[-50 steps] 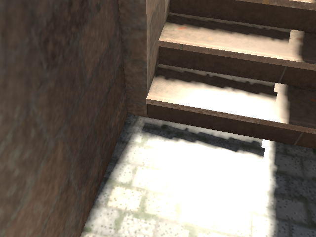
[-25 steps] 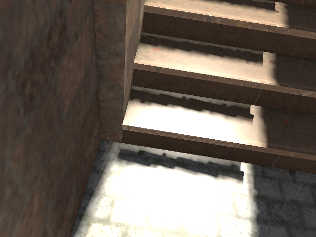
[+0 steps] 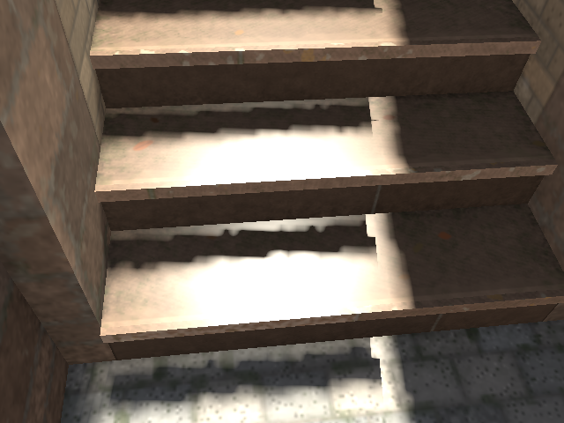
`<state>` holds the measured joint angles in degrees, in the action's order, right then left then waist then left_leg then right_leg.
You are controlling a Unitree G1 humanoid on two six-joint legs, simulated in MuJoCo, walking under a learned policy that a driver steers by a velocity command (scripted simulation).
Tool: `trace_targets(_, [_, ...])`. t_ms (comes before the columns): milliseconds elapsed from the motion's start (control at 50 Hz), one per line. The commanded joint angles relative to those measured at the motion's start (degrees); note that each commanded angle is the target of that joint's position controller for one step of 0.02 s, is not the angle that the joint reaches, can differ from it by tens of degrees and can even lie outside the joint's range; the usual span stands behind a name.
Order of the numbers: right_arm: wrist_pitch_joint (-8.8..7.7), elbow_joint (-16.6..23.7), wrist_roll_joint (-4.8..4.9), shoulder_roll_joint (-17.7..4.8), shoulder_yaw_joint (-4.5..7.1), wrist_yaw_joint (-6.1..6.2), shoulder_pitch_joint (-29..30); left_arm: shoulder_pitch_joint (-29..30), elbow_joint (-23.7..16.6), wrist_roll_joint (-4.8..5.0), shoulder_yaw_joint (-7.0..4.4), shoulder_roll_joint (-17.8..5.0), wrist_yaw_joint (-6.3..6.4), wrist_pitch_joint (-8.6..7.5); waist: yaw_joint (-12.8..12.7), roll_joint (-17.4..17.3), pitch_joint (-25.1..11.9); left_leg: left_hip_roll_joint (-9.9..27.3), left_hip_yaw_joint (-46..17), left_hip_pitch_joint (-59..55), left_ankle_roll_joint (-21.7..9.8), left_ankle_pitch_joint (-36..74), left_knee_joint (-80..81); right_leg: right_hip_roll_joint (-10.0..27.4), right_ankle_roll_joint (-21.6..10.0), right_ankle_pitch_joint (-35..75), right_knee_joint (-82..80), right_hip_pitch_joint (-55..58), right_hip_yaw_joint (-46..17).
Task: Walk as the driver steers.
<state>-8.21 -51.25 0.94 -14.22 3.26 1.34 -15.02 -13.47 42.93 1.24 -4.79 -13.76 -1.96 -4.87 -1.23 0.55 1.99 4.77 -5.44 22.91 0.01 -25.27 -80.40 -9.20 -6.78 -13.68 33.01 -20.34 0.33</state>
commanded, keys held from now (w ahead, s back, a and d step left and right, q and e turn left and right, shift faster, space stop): w+e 0.22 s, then w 0.76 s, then w+q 0.02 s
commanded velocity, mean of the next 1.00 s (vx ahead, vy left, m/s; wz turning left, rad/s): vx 0.50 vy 0.00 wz -0.26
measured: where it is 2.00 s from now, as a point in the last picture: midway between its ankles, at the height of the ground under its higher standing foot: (367, 241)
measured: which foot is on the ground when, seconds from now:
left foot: up 0.00-0.30, down 0.32-0.72, up 0.74-1.00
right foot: down 0.00-0.32, up 0.34-0.70, down 0.72-1.00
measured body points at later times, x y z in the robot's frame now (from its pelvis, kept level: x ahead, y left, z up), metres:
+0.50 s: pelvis +0.31 -0.01 +0.02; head +0.34 +0.00 +0.47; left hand +0.50 +0.22 -0.10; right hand +0.31 -0.28 -0.10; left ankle +0.35 +0.09 -0.72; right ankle +0.20 -0.11 -0.63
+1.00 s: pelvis +0.48 -0.10 +0.02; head +0.47 -0.11 +0.47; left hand +0.44 +0.15 -0.12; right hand +0.56 -0.33 -0.11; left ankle +0.52 +0.01 -0.44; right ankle +0.42 -0.16 -0.72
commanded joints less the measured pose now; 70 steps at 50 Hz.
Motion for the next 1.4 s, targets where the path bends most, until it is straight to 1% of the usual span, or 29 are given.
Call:
trace_targets(20, [0.94, 3.4, -0.98, -7.2, 2.4, 0.12, -5.8, -0.4, -3.9, 1.09, -1.09, -4.7, -0.09, -2.11, 3.2, -2.5, -3.7, 3.6, -1.6, 10.0, 0.0, 2.8, 7.9, 18.2, -10.9, 26.1, -18.2, 8.8, -24.0])
trace_targets(60, [0.36, 7.0, -2.7, -6.7, 2.53, -0.46, 1.1, -2.0, -3.3, 1.29, -1.13, -6.0, 1.06, -2.01, 2.4, -0.1, -1.5, 1.7, 1.7, 9.0, 1.2, 10.8, 18.9, 14.9, -10.0, 32.3, -20.2, 4.6, -18.0])
trace_targets(160, [0.45, 12.6, -1.07, -1.5, 1.15, -0.23, 14.3, -7.9, 0.2, 2.06, -1.88, -9.2, 1.83, -1.4, -1.6, 5.0, 2.1, -7.0, 7.6, -0.2, 2.2, 29.4, 47.7, 10.9, -5.6, 27.8, -19.9, -0.4, -15.0])
trace_targets(220, [0.77, 14.7, -0.78, -5.4, 2.22, 0.38, 17.0, -8.9, 0.3, 2.3, -2.17, -8.7, 2.05, -1.24, -2.2, 8.0, 0.7, -7.4, 4.3, -0.5, 2.1, 30.4, 54.9, 12.6, -3.2, 23.9, -17.5, 8.8, -19.8])
trace_targets(300, [-0.07, 11.5, -2.3, -9.0, 3.54, 0.87, 1.2, -3.3, -3.1, 1.14, -1.71, -7.8, 2.23, -0.85, 7.8, 7.6, -11.6, -5.7, 3.9, -18.6, -2.9, 29.0, 56.6, 11.1, -0.4, 41.9, 2.8, 16.6, -19.2])
trace_targets(320, [0.25, 11.4, -3.05, -12.0, 3.94, 0.73, -6.6, -2.4, -5.0, -0.8, -0.44, -5.0, 2.11, -0.82, 10.6, 3.1, -20.1, 3.6, -5.0, -33.4, -7.1, 37.7, 53.1, 8.0, 1.5, 25.6, 16.8, 9.4, -17.4])
trace_targets(340, [-0.19, 8.3, -4.38, -13.7, 4.37, -0.84, -9.4, -17.5, -3.2, 0.33, 0.73, -1.9, 2.56, -0.28, 3.2, -19.7, -27.9, 19.1, -29.8, -50.0, -19.7, 43.3, 53.9, -0.5, 3.8, -24.7, 36.1, -7.8, -15.8])
trace_targets(360, [1.03, 7.6, -4.82, -11.2, 4.0, -1.43, -7.2, -18.3, 1.3, -3.6, -0.37, -9.0, 3.61, 1.39, 1.7, -10.4, -23.9, 21.0, -34.3, -41.9, -18.3, 32.0, 54.9, 2.3, 1.4, -17.6, 44.0, -13.0, -9.8])
trace_targets(380, [1.29, 9.2, -3.94, -6.1, 2.44, -1.65, -2.8, -10.8, 0.6, -4.7, -0.4, -9.5, 3.2, 1.2, 3.0, -4.8, -15.8, 16.9, -27.3, -32.3, -16.3, 24.6, 59.0, 4.7, 1.4, -11.4, 42.9, -13.4, -9.5])
trace_targets(420, [1.56, 7.4, -3.6, -3.0, 0.51, -1.81, 0.0, -2.1, -1.3, -4.85, 0.51, -7.5, 1.66, 0.88, 2.7, -2.3, -7.2, 11.6, -16.4, -21.7, -13.6, 36.7, 61.8, 6.8, 1.7, -6.6, 38.5, -13.5, -9.1])
trace_targets(600, [0.09, 0.8, -1.91, -6.9, 0.92, -2.85, -2.5, 7.2, -3.8, -4.12, 3.36, -1.9, 0.72, 2.19, -0.1, -11.1, -4.7, 4.9, -0.6, -11.4, -6.9, 47.1, 65.4, 8.0, 5.0, 0.3, 5.7, 0.9, 1.8])
trace_targets(680, [0.68, 1.8, -0.13, -6.5, 0.69, -2.55, -1.0, -0.3, -0.1, -4.48, 2.84, -2.3, 2.24, 1.07, -3.7, -6.9, -8.7, 3.4, 1.2, -8.7, -6.8, 53.4, 54.5, 5.8, 3.4, 6.0, -2.6, 15.5, 4.1])
trace_targets(700, [0.85, 2.4, 0.4, -5.8, 0.33, -2.4, -0.1, -5.2, 1.3, -4.96, 2.29, -3.8, 2.66, 0.42, -6.3, -4.1, -11.1, 0.8, 3.2, -4.6, -6.0, 47.5, 45.3, 8.6, 2.8, 5.7, -5.6, 22.5, 0.8])
trace_targets(720, [1.52, 3.6, 0.14, -2.4, -0.51, -2.34, -0.4, -13.6, 3.9, -6.21, 1.02, -9.5, 3.31, 0.11, -7.4, 8.8, -13.2, -4.4, 6.5, 6.1, -3.6, 21.0, 27.9, 22.6, 0.8, 9.2, -13.7, 30.0, -18.1])
trace_targets(740, [2.52, 3.2, -1.2, -1.0, -0.98, -1.78, -9.8, -13.9, 4.0, -5.5, -0.18, -15.4, 3.19, 0.7, -1.6, 15.3, -12.7, -7.8, 6.2, 14.5, -3.3, -5.3, 17.3, 31.9, -4.8, 6.3, -19.4, 28.8, -33.7])
trace_targets(800, [3.95, 2.5, -3.72, -3.2, -0.21, -2.59, -4.4, -5.1, 4.8, -2.73, 1.67, -5.1, 1.45, 1.07, 0.8, 5.2, 2.9, -1.2, 3.6, 22.7, -3.5, 3.1, 3.1, 23.4, -5.5, -16.2, -22.9, 12.0, -23.6])
trace_targets(840, [4.55, 1.7, -4.04, -1.0, -0.64, -3.28, -5.9, -7.0, 7.2, -3.31, 2.36, -2.4, 1.74, 0.38, 2.0, 5.6, 1.3, -1.6, 5.9, 21.8, -2.7, 8.6, -6.6, 19.9, -6.0, -2.8, -21.8, 9.2, -17.4])
trace_targets(980, [5.48, 13.0, -2.79, 5.7, -4.15, -0.88, 12.4, -18.3, 17.4, -3.63, 4.05, -1.6, 2.65, -1.19, -0.6, 3.9, 3.5, -1.5, 5.2, 59.3, -5.1, -0.6, -44.9, 24.0, -9.1, -12.1, -20.5, 16.4, -21.1])
trace_targets(1060, [6.24, 20.1, -2.24, 8.3, -6.79, 0.04, 20.5, -18.5, 21.1, -2.62, 5.32, -2.1, 3.99, -1.21, 0.7, 1.7, 7.0, -1.5, 6.6, 56.8, -5.8, -2.0, -32.5, 20.5, -4.2, -10.8, -27.2, 8.8, -11.1])
trace_targets(1120, [7.71, 22.5, -3.12, 7.1, -7.54, -0.03, 21.5, -18.3, 21.3, -1.21, 5.41, -4.1, 6.34, -0.15, 0.3, -0.7, 5.1, 0.0, 14.3, 38.1, -5.8, -5.4, -10.1, 20.8, -4.6, 27.1, -35.8, 10.1, -3.4])
trace_targets(1140, [7.42, 19.2, -2.21, 10.2, -8.61, -0.19, 16.1, -17.5, 19.6, -0.51, 6.24, -2.3, 6.34, 0.42, 2.0, -0.7, 0.0, -3.0, 18.7, 23.5, -7.3, -4.8, -4.5, 18.8, -3.4, 59.1, -30.8, 9.2, 4.1])
trace_targets(1200, [6.61, 11.9, -0.95, 4.9, -6.6, 0.99, -3.6, -12.6, 15.7, -0.27, 3.35, -11.8, 5.94, 0.57, 10.7, 13.4, -16.2, -8.9, 15.2, 3.7, -9.3, -2.3, 8.6, 24.8, -1.7, 115.7, -4.1, 23.2, 4.4])
trace_targets(1220, [5.71, 9.8, -1.99, 3.0, -5.81, 0.65, -6.8, -10.4, 13.8, 0.59, 2.58, -12.0, 5.32, 1.13, 12.7, 11.2, -18.5, -11.0, 13.4, -2.7, -9.9, 4.5, 23.3, 21.8, 0.1, 109.4, 8.7, 24.4, 6.5])
trace_targets(1240, [5.3, 8.1, -2.66, -2.1, -3.87, 0.71, -9.3, -10.4, 10.4, -0.36, 2.72, -8.3, 4.94, 0.72, 12.6, 1.1, -16.6, -1.9, -9.5, -15.5, -15.3, 24.5, 35.5, 13.9, 4.0, 63.9, 30.1, 4.8, 5.5])
trace_targets(1260, [6.5, 6.5, -3.39, -10.3, -1.4, 2.06, -8.6, -10.8, 7.8, -2.2, 3.22, -3.7, 3.17, 1.4, 8.7, -19.2, -22.1, 11.5, -41.1, -20.4, -21.7, 60.3, 55.0, 1.1, 7.0, 1.0, 54.8, -9.4, 1.7])
trace_targets(1280, [7.26, 8.1, -2.75, -8.9, -0.52, 2.28, -1.6, -13.9, 6.8, -4.47, 3.5, -1.6, 1.78, 2.12, 2.6, -8.4, -20.4, 12.7, -41.7, -11.7, -21.8, 46.7, 56.9, 6.4, 6.5, 2.2, 65.7, -10.5, -6.7])
trace_targets(1320, [7.55, 5.9, -2.58, -1.1, -1.5, 1.49, 6.3, -7.0, 2.5, -4.59, 3.67, 1.3, 3.1, 4.21, -2.5, 4.8, 0.3, 6.3, -27.2, 8.5, -15.8, 14.2, 52.4, 9.7, 5.5, 5.4, 69.4, -20.5, -4.0])
trace_targets(1360, [6.7, 3.5, -2.69, 4.1, -2.91, 0.7, 5.4, -7.4, 0.4, -4.43, 4.27, 3.7, 4.97, 5.2, -4.6, -1.0, 2.6, 1.2, -14.0, 11.5, -12.2, 21.1, 51.5, 8.9, 3.9, 4.1, 74.6, -26.4, -3.6])
trace_targets(1400, [5.86, 0.6, -2.68, 2.7, -2.57, -1.03, 1.5, -7.1, -1.5, -4.13, 4.96, 5.4, 5.24, 5.45, -4.9, -2.9, -0.3, -1.4, -7.3, 7.1, -10.2, 25.6, 51.3, 9.2, 2.7, 4.5, 74.7, -30.2, -3.3])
